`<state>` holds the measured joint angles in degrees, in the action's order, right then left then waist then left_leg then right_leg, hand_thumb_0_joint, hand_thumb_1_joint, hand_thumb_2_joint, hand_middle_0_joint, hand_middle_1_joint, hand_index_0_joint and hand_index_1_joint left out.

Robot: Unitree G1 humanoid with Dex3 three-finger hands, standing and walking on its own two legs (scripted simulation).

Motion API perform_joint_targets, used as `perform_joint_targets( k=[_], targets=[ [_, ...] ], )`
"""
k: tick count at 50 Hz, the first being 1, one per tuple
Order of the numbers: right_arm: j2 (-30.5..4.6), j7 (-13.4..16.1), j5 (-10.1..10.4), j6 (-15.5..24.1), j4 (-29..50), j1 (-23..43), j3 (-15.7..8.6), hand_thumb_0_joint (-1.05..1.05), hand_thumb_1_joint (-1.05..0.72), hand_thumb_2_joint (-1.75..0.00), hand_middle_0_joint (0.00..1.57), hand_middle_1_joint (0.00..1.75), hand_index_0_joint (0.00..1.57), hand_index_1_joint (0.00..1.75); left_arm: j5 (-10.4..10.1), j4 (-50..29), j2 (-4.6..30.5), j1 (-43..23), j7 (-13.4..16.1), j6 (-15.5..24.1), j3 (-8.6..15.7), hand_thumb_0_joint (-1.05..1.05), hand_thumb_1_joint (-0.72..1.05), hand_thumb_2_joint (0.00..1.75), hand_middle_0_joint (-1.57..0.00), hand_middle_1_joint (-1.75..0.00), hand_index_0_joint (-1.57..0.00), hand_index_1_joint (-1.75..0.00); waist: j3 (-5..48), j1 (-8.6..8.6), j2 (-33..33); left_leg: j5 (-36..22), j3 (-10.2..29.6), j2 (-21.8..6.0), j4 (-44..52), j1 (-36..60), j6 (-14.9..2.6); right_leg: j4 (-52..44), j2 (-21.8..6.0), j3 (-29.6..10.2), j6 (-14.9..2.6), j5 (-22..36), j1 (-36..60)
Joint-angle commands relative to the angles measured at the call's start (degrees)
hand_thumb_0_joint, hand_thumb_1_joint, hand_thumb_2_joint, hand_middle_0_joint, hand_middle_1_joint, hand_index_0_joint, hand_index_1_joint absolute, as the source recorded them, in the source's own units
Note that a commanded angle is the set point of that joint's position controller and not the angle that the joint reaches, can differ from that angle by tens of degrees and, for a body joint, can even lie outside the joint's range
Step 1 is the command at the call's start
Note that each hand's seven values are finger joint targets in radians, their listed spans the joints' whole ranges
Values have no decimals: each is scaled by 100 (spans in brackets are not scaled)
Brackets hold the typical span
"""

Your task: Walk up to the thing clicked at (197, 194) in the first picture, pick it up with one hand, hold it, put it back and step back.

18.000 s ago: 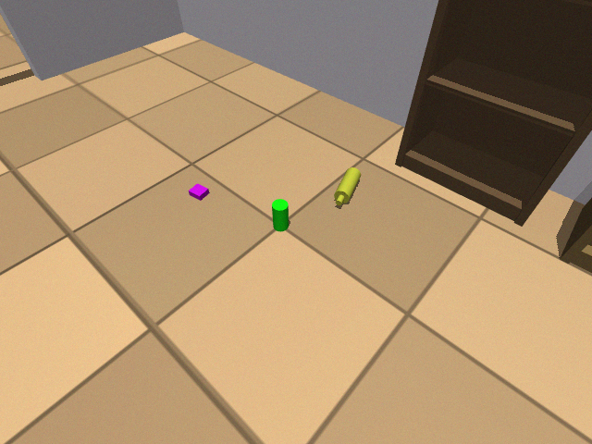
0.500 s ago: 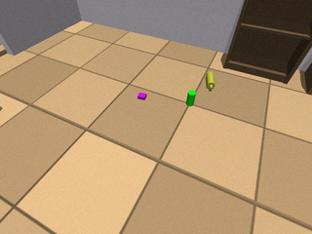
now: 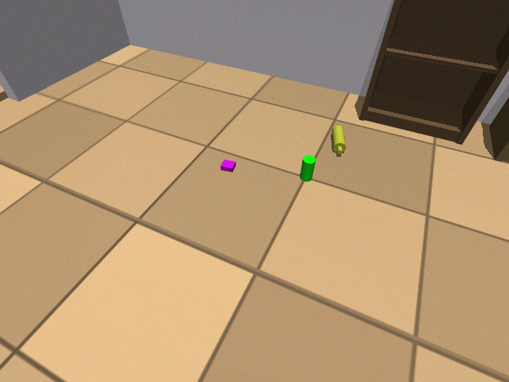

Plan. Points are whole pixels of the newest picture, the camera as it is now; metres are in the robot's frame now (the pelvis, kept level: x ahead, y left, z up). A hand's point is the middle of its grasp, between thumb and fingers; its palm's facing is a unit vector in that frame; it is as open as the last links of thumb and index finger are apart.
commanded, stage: walk up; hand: left
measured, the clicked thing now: (228, 165) +1.45 +0.15 -0.76
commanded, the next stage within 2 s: none
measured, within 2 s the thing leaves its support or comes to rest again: neither
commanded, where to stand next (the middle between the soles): +1.07 -0.02 m, yaw -1 degrees
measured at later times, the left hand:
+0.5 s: hand (140, 373) +0.19 +0.21 -0.14, palm faces +0.01 -0.92 -0.38, open 7.4 cm
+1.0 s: hand (150, 237) +0.49 +0.26 -0.14, palm faces -0.05 -0.93 -0.36, open 7.4 cm
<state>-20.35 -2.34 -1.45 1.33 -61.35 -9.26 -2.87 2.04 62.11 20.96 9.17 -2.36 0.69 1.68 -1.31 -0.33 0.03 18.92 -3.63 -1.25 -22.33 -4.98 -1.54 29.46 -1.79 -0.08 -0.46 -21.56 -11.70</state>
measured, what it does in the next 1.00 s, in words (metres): walks ahead: right foot, then left foot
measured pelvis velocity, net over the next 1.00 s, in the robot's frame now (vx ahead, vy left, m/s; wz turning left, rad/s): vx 0.41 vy -0.02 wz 0.00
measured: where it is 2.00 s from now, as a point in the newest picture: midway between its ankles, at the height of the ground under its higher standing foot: (257, 253)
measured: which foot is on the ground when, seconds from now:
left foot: down 0.00-0.22, up 0.24-0.64, down 0.66-1.00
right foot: up 0.00-0.18, down 0.20-0.70, up 0.72-1.00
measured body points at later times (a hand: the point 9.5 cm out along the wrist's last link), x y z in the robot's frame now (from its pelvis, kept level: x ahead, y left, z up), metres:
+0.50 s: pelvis +0.16 -0.07 +0.00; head +0.17 -0.08 +0.45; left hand +0.19 +0.26 -0.11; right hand +0.23 -0.39 -0.13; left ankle +0.24 +0.08 -0.69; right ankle +0.13 -0.17 -0.75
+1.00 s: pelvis +0.41 -0.02 -0.01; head +0.42 -0.01 +0.44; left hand +0.49 +0.31 -0.12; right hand +0.47 -0.34 -0.11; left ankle +0.38 +0.10 -0.75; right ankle +0.51 -0.17 -0.70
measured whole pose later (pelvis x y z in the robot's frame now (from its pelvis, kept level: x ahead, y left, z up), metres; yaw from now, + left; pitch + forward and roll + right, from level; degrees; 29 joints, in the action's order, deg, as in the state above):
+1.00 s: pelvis +0.41 -0.02 -0.01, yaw +0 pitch -3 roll +1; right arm -22.4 -3.2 -0.4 4.4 -48.7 -17.5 -3.1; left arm 0.2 51.1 25.2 14.5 -4.1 2.9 3.0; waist -4.6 0.7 1.7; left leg 16.8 -6.0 -1.6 -24.8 -5.3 -0.9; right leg 47.1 -4.9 -0.4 -0.2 -13.5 -29.6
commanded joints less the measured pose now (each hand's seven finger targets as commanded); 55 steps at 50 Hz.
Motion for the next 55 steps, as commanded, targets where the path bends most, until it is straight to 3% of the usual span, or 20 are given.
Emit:
perform_joint_targets(
  k=[1, 7, 10, 11, 12, 13, 14, 17, 18, 24, 29, 33, 34, 36, 37, 39, 41, 47, 53, 55],
  targets=[
    [-2056, 65, -69, 251, 482, -423, -656, 0, -90, -90, 20, 30, 20, 30, 26, -980, 1407, -1120, -102, 194, 398, 0, 90, 90, -20, -30, -20, -30, -928, 467, -625, 2059, 2537, -2297, 1752, 531, -1342, 1485, -355, -359, -82, -476, -2751],
    [-1779, -59, -83, 257, 979, 296, -614, 0, -90, -90, 20, 30, 20, 30, -51, -812, 1337, -122, -264, 283, 470, 0, 90, 90, -20, -30, -20, -30, -290, -75, -1056, 852, 710, -1260, 959, -250, -834, 311, -204, 218, -10, 456, -597],
    [-1339, -71, -70, 191, 1159, 403, -463, 0, -90, -90, 20, 30, 20, 30, -25, -243, 1698, 1525, -108, 331, 713, 0, 90, 90, -20, -30, -20, -30, 425, -872, 490, 998, -141, -529, -1671, -2210, -428, 35, 141, 489, -44, 944, 2362],
    [-967, -76, -69, 193, 1278, 340, -318, 0, -90, -90, 20, 30, 20, 30, 23, -191, 2144, 2229, 3, 361, 883, 0, 90, 90, -20, -30, -20, -30, 501, -1215, 1895, 1853, -370, 152, -3501, -3240, -282, -912, -674, -933, -250, -878, 2761],
    [-1037, -65, 44, 128, 1306, 50, -320, 0, -90, -90, 20, 30, 20, 30, 53, -497, 2465, 1775, 46, 407, 893, 0, 90, 90, -20, -30, -20, -30, 321, -927, 1686, 1596, 589, 503, -4449, -3491, -90, -2360, -2027, -3593, -621, -3133, 1842],
    [-1576, -56, 31, 83, 1226, -78, -446, 0, -90, -90, 20, 30, 20, 30, -4, -801, 2550, 1017, 21, 391, 837, 0, 90, 90, -20, -30, -20, -30, -129, -578, 1052, 1182, 984, 137, -4527, -3110, -72, -2648, -2327, -4092, -987, -3627, 929],
    [-1695, -62, 47, 123, 1166, -51, -478, 0, -90, -90, 20, 30, 20, 30, -36, -993, 2467, 587, 17, 408, 788, 0, 90, 90, -20, -30, -20, -30, -577, -411, 847, 875, 1108, -170, -4537, -3174, -83, -2605, -2255, -3841, -1241, -3126, 488],
    [-1630, -119, 170, 123, 776, -747, -443, 0, -90, -90, 20, 30, 20, 30, -159, -1091, 1792, 152, 54, 494, 604, 0, 90, 90, -20, -30, -20, -30, -550, 71, 672, -84, 1241, -332, -4022, -2565, -76, -2236, -1284, -1608, -639, -1240, 85],
    [-1554, -142, 158, 97, 750, -880, -433, 0, -90, -90, 20, 30, 20, 30, -150, -1108, 1764, 140, 51, 515, 579, 0, 90, 90, -20, -30, -20, -30, -535, 111, 680, -243, 1170, -337, -3870, -2374, -16, -2248, -1281, -1341, -769, -1001, -116],
    [-1490, -286, 20, 98, 1142, -284, -468, 0, -90, -90, 20, 30, 20, 30, -139, -1291, 1848, 415, 84, 623, 640, 0, 90, 90, -20, -30, -20, -30, -628, -99, 399, -685, 1010, -422, -2502, -2950, 288, -2334, -1431, -796, -1115, -632, 396],
    [-1320, -338, -31, 207, 1471, 287, -413, 0, -90, -90, 20, 30, 20, 30, -130, -1271, 1874, 738, 51, 585, 666, 0, 90, 90, -20, -30, -20, -30, -475, -303, 382, -1031, 307, -490, -1221, -2504, 153, -1546, -1197, -30, -948, 1314, 984],
    [-1426, -240, -70, 280, 1256, -671, -552, 0, -90, -90, 20, 30, 20, 30, -168, -1384, 1785, 686, 77, 506, 559, 0, 90, 90, -20, -30, -20, -30, 236, 237, -102, -1144, -231, -13, -611, -485, -161, 460, -919, 485, -728, 3151, 577],
    [-1734, -166, -129, 318, 1035, -1587, -681, 0, -90, -90, 20, 30, 20, 30, -172, -1437, 1499, 876, 97, 460, 461, 0, 90, 90, -20, -30, -20, -30, 778, 626, -687, -673, 128, -120, -620, 853, -487, 2010, -578, 649, -540, 2839, -261],
    [-2462, -35, -14, 373, 1232, -1900, -855, 0, -90, -90, 20, 30, 20, 30, -283, -1533, 1282, 1160, 123, 416, 407, 0, 90, 90, -20, -30, -20, -30, 1230, 676, -1692, 645, 4443, -2241, 623, 2077, -1403, 4103, 743, 59, -263, -1085, -2609],
    [-2447, -30, 154, 356, 1293, -1614, -898, 0, -90, -90, 20, 30, 20, 30, -210, -1482, 1694, 823, 176, 385, 410, 0, 90, 90, -20, -30, -20, -30, 925, 654, -1212, 795, 4357, -2405, 701, 1609, -1600, 4380, 197, -499, -354, -959, -2692],
    [-1986, 55, 170, 358, 1477, -1038, -654, 0, -90, -90, 20, 30, 20, 30, -304, -1414, 1592, 754, 126, 431, 363, 0, 90, 90, -20, -30, -20, -30, 344, 348, -596, -1102, 2366, -1835, 485, 562, -1125, 4180, -41, -803, -300, -71, -2301],
    [-1698, 65, 177, 407, 1529, -832, -511, 0, -90, -90, 20, 30, 20, 30, -364, -1266, 1426, 1085, 54, 372, 367, 0, 90, 90, -20, -30, -20, -30, 9, 88, -713, -1889, 1326, -1447, 566, -209, -908, 3582, -186, -587, -213, 241, -1831],
    [-1795, 28, 112, 501, 1747, -694, -513, 0, -90, -90, 20, 30, 20, 30, -198, -1460, 1330, 589, -160, 313, 375, 0, 90, 90, -20, -30, -20, -30, -502, 126, -800, -1167, 747, -1519, 988, -518, -1228, 1780, -463, -86, 112, 806, -1976],
    [-1811, -3, 131, 431, 1849, -549, -516, 0, -90, -90, 20, 30, 20, 30, -139, -1367, 1279, 546, -204, 410, 477, 0, 90, 90, -20, -30, -20, -30, -151, -33, -618, -790, 452, -1335, 209, -968, -906, 524, -200, 363, -90, 1624, -378],
    [-1663, 8, 133, 396, 1926, -509, -443, 0, -90, -90, 20, 30, 20, 30, -125, -1160, 1513, 1198, -132, 458, 596, 0, 90, 90, -20, -30, -20, -30, 182, -422, -29, -1064, 296, -1110, -928, -1354, -696, 379, -62, 357, -168, 1456, 792]
  ],
)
